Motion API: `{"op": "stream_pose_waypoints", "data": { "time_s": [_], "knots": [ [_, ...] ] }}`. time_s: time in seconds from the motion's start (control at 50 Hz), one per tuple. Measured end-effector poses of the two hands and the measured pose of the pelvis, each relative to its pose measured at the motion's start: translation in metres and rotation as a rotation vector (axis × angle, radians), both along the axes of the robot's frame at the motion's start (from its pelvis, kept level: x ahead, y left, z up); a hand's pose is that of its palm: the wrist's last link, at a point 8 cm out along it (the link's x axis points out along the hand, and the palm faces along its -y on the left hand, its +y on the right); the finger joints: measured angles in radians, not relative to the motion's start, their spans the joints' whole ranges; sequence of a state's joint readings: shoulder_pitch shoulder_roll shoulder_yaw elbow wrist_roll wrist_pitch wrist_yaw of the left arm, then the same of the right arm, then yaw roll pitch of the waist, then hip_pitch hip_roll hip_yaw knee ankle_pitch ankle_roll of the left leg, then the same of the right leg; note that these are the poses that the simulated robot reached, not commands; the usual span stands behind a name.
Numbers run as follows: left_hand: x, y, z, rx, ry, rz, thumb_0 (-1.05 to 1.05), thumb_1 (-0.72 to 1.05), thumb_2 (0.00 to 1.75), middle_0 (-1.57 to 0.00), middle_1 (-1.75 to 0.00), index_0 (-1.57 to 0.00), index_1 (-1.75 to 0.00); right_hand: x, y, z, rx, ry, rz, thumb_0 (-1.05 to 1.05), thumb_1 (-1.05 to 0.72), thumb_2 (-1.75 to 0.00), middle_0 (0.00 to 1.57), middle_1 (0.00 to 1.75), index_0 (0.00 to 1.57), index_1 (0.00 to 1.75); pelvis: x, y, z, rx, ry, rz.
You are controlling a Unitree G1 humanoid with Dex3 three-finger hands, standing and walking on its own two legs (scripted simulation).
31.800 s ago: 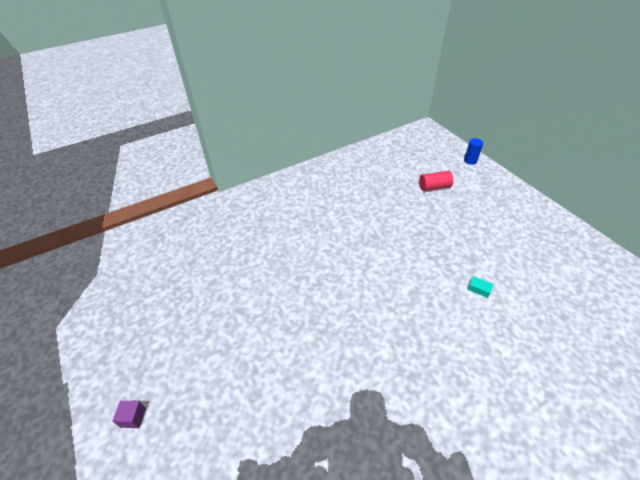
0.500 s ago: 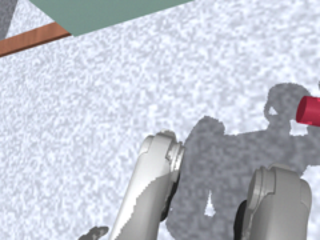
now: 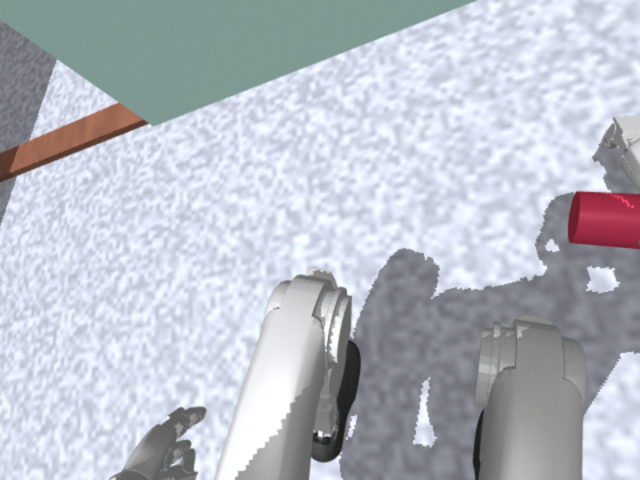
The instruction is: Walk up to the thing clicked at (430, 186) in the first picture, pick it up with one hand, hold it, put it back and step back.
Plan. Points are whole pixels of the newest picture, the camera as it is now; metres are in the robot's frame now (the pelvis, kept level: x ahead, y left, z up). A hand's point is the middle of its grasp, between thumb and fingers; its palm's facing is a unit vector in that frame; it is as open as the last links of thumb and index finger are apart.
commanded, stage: approach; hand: right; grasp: from above
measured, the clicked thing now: (629, 221) +0.49 -0.28 -0.29
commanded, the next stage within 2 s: close in in 0.26 s
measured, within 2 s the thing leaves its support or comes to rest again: neither
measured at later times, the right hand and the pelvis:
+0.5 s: hand out of the picture +0.46 -0.28 -0.15, palm faces -0.46 +0.05 -0.89, open 13.5 cm; pelvis +0.01 +0.00 +0.02, yaw -1 degrees
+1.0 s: hand out of the picture +0.47 -0.28 -0.23, palm faces -0.46 +0.04 -0.89, open 13.7 cm; pelvis +0.00 +0.00 -0.02, yaw +1 degrees
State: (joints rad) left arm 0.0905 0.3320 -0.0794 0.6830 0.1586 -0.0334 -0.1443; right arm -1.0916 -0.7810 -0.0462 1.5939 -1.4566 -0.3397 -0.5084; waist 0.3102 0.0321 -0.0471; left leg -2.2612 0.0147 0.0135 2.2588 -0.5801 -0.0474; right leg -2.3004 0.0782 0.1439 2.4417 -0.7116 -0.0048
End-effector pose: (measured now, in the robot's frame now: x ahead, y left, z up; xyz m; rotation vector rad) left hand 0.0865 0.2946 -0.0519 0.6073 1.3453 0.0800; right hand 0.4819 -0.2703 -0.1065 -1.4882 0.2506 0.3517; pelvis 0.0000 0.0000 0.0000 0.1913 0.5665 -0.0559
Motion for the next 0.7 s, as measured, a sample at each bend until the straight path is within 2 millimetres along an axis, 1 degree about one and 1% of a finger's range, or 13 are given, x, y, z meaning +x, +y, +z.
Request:
{"op": "stream_pose_waypoints", "data": {
  "time_s": [0.06, 0.14, 0.22, 0.3, 0.34, 0.4, 0.46, 0.52, 0.56, 0.62, 0.7],
  "knots": [
    [-0.017, -0.004, -0.004, -0.009, 0.021, 0.031, 0.0, 0.9, 0.89, -0.2, -0.3, -0.2, -0.29, 0.01, -0.007, 0.002, -0.038, -0.024, -0.056, 0.0, 0.44, -0.98, 0.1, 1.04, 0.13, 1.01, -0.001, -0.001, -0.004, 0.0, 0.01, 0.003],
    [-0.044, -0.015, -0.013, -0.051, 0.073, 0.08, 0.0, 0.9, 0.88, -0.2, -0.3, -0.2, -0.29, 0.014, -0.019, -0.004, -0.109, 0.013, -0.126, 0.01, 0.44, -0.95, 0.08, 1.04, 0.12, 1.0, 0.0, -0.002, -0.006, 0.0, 0.024, 0.005],
    [-0.066, -0.029, -0.023, -0.111, 0.141, 0.123, 0.0, 0.89, 0.88, -0.2, -0.3, -0.2, -0.29, 0.006, -0.029, -0.017, -0.129, 0.105, -0.174, 0.01, 0.43, -0.93, 0.07, 1.06, 0.13, 1.01, 0.002, -0.004, -0.006, -0.002, 0.034, 0.003],
    [-0.076, -0.04, -0.028, -0.159, 0.196, 0.144, 0.0, 0.9, 0.88, -0.2, -0.3, -0.2, -0.29, -0.005, -0.034, -0.022, -0.109, 0.164, -0.16, 0.01, 0.42, -0.91, 0.07, 1.09, 0.14, 1.02, 0.004, -0.004, -0.002, -0.002, 0.034, -0.002],
    [-0.077, -0.043, -0.027, -0.174, 0.215, 0.148, 0.0, 0.9, 0.88, -0.2, -0.3, -0.2, -0.29, -0.009, -0.033, -0.019, -0.089, 0.158, -0.132, 0.01, 0.41, -0.91, 0.07, 1.1, 0.14, 1.03, 0.005, -0.004, 0.001, -0.001, 0.036, -0.004],
    [-0.07, -0.041, -0.022, -0.175, 0.221, 0.143, 0.0, 0.9, 0.89, -0.2, -0.3, -0.2, -0.29, -0.014, -0.027, -0.007, -0.052, 0.123, -0.084, 0.0, 0.41, -0.91, 0.08, 1.11, 0.15, 1.05, 0.007, -0.003, 0.008, -0.005, 0.042, -0.008],
    [-0.056, -0.033, -0.014, -0.153, 0.2, 0.121, 0.0, 0.9, 0.89, -0.2, -0.3, -0.2, -0.3, -0.015, -0.02, 0.005, -0.025, 0.097, -0.052, 0.0, 0.42, -0.92, 0.08, 1.11, 0.15, 1.04, 0.008, -0.001, 0.016, -0.008, 0.047, -0.009],
    [-0.04, -0.022, -0.006, -0.123, 0.151, 0.091, 0.0, 0.9, 0.89, -0.2, -0.3, -0.2, -0.3, -0.014, -0.015, 0.01, -0.018, 0.094, -0.045, 0.0, 0.43, -0.93, 0.08, 1.09, 0.14, 1.03, 0.007, 0.001, 0.019, -0.008, 0.046, -0.008],
    [-0.031, -0.015, -0.002, -0.101, 0.111, 0.069, 0.0, 0.9, 0.89, -0.2, -0.3, -0.2, -0.29, -0.013, -0.013, 0.009, -0.015, 0.102, -0.048, 0.0, 0.43, -0.94, 0.08, 1.08, 0.14, 1.03, 0.006, 0.002, 0.019, -0.008, 0.041, -0.005],
    [-0.022, -0.007, 0.002, -0.072, 0.062, 0.041, 0.0, 0.9, 0.89, -0.2, -0.3, -0.2, -0.29, -0.014, -0.009, 0.002, -0.019, 0.121, -0.042, 0.0, 0.42, -0.96, 0.09, 1.08, 0.15, 1.03, 0.003, 0.003, 0.015, -0.008, 0.028, -0.002],
    [-0.023, -0.002, 0.001, -0.048, 0.049, 0.015, 0.0, 0.9, 0.89, -0.2, -0.3, -0.2, -0.29, -0.017, -0.006, -0.011, -0.013, 0.118, -0.034, 0.0, 0.41, -0.96, 0.1, 1.07, 0.16, 1.02, -0.001, 0.004, 0.006, -0.009, 0.009, 0.001]
  ]
}}
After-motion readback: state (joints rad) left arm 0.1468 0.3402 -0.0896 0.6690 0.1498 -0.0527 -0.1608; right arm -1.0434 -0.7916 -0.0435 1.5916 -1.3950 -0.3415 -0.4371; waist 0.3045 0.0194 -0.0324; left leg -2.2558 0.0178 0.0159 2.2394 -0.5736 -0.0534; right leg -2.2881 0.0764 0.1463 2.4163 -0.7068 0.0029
